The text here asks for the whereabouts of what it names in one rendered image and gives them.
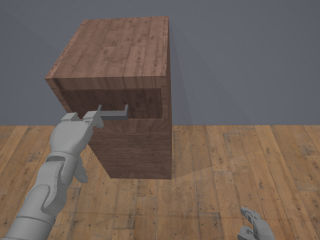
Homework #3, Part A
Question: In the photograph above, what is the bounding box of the cabinet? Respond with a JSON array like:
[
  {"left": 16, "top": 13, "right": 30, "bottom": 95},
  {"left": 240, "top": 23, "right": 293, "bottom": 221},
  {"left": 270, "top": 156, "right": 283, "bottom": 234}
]
[{"left": 44, "top": 16, "right": 172, "bottom": 180}]

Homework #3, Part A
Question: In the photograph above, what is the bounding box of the right robot hand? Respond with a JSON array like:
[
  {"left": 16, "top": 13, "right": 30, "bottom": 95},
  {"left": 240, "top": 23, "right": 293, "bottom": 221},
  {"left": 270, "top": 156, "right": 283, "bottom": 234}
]
[{"left": 237, "top": 207, "right": 276, "bottom": 240}]

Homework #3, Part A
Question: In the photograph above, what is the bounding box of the left robot hand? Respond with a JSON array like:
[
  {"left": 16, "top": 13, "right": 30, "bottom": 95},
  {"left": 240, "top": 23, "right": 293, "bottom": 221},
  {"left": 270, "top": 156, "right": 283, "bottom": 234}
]
[{"left": 49, "top": 110, "right": 104, "bottom": 183}]

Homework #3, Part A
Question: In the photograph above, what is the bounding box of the left robot forearm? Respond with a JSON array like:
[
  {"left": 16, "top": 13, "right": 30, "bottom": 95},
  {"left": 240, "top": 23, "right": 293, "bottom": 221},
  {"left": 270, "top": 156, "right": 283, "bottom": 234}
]
[{"left": 0, "top": 151, "right": 78, "bottom": 240}]

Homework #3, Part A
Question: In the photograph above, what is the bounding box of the handle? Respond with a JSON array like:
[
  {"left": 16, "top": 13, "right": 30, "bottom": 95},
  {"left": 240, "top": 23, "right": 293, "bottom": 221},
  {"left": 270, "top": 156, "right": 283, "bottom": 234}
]
[{"left": 97, "top": 104, "right": 129, "bottom": 120}]

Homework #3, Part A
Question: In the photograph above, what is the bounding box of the drawer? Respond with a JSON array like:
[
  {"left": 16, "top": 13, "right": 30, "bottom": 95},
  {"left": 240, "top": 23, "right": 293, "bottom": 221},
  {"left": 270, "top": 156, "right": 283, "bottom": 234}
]
[{"left": 59, "top": 88, "right": 163, "bottom": 119}]

